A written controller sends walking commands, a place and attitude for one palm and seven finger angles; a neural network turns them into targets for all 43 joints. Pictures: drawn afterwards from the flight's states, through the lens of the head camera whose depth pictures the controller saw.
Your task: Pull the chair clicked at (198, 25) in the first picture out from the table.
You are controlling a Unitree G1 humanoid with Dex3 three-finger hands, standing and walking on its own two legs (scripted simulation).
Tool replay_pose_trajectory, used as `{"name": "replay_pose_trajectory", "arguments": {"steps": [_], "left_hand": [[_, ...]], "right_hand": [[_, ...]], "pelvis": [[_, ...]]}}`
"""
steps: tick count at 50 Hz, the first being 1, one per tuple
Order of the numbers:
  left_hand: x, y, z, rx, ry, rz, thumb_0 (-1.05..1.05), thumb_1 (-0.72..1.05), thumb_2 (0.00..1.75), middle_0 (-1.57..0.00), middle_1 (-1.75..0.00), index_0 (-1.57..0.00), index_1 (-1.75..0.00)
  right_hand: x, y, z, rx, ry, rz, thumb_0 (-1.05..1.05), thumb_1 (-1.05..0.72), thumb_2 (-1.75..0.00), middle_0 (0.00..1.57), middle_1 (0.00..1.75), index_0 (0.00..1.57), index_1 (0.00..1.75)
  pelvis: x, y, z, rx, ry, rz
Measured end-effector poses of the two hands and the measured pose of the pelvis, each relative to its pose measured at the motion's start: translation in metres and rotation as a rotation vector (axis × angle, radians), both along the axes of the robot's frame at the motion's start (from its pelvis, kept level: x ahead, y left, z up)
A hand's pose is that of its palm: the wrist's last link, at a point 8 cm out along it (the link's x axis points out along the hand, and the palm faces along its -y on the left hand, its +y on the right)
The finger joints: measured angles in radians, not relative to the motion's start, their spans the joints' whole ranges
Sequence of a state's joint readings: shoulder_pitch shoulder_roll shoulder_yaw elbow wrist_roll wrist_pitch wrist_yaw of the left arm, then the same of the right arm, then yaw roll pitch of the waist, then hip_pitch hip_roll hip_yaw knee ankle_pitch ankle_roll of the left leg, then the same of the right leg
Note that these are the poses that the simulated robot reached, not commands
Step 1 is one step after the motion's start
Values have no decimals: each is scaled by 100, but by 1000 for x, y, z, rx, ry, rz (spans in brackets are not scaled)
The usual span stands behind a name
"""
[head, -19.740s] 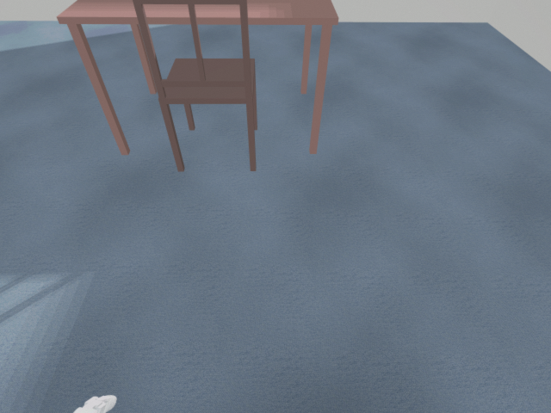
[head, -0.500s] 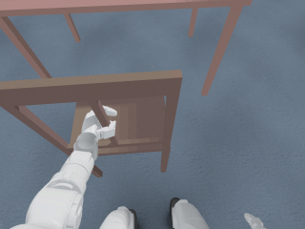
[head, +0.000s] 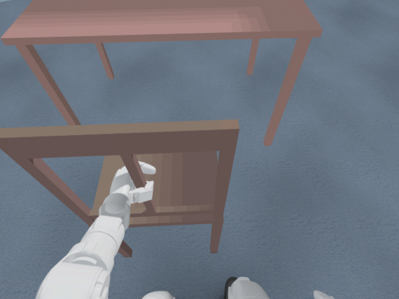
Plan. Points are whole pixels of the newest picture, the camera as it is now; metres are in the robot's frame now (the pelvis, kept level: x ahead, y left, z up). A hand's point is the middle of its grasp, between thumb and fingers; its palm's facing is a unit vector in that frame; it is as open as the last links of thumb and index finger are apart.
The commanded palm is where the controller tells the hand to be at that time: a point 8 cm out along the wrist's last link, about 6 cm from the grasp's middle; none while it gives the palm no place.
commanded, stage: step backward, pulling the chair out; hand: left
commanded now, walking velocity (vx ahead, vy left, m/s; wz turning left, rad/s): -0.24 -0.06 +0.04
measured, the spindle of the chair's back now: (141, 186) +0.37 +0.15 -0.07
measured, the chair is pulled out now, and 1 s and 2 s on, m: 0.47 0.51 0.51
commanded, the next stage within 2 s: none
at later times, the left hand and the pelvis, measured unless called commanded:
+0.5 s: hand (145, 193) +0.35 +0.14 -0.05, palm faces +0.01 -0.98 -0.19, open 5.6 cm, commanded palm +0.36 +0.19 -0.04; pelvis -0.02 +0.00 +0.00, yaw +0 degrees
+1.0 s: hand (144, 205) +0.32 +0.13 -0.05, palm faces +0.00 -0.98 -0.19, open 5.6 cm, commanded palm +0.33 +0.19 -0.04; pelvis -0.03 +0.00 +0.00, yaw +0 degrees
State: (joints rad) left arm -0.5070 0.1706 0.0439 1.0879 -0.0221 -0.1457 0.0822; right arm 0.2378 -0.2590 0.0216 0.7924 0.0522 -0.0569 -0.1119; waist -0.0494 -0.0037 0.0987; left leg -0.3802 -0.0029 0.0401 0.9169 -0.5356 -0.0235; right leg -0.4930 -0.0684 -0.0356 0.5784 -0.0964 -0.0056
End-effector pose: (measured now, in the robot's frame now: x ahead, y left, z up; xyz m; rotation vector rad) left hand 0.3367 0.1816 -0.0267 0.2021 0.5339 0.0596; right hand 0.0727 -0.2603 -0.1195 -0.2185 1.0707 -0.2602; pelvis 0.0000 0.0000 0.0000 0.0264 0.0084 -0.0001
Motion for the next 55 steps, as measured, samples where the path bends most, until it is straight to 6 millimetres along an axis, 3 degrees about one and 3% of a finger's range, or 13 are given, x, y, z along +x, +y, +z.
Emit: {"name": "replay_pose_trajectory", "arguments": {"steps": [8,17,28,35,40,45,55], "left_hand": [[-1,6,-1,-20,-4,-67,7,65,79,-28,-130,-50,-145],[-2,7,0,-26,8,-46,9,65,80,-27,-129,-50,-145],[-12,4,0,-18,9,24,10,64,82,-31,-126,-50,-145],[-24,-1,1,-23,21,26,10,65,80,-29,-125,-50,-145],[-33,0,1,-22,29,3,9,66,78,-28,-126,-50,-145],[-38,2,1,-19,27,-7,9,66,78,-28,-126,-50,-145],[-39,2,1,-10,24,18,9,64,81,-31,-124,-50,-145]], "right_hand": [[-1,7,16,-74,12,21,1,-91,-90,20,30,20,30],[-8,28,8,15,33,10,1,-90,-90,20,30,20,30],[-30,10,-9,36,80,-11,1,-90,-90,20,30,20,30],[-48,-16,4,-37,97,-28,1,-90,-90,20,30,20,30],[-57,-21,14,-77,96,-43,1,-91,-90,20,30,20,30],[-53,-11,12,-63,68,-48,1,-91,-90,20,30,20,30],[-25,13,-5,36,14,-18,1,-90,-90,20,30,20,30]], "pelvis": [[-4,20,4,-5,6,13],[-10,14,4,-37,-7,18],[-27,-5,0,-20,2,18],[-41,-5,5,0,13,27],[-44,3,8,5,16,14],[-39,6,6,7,6,1],[-32,-3,1,1,9,4]]}}
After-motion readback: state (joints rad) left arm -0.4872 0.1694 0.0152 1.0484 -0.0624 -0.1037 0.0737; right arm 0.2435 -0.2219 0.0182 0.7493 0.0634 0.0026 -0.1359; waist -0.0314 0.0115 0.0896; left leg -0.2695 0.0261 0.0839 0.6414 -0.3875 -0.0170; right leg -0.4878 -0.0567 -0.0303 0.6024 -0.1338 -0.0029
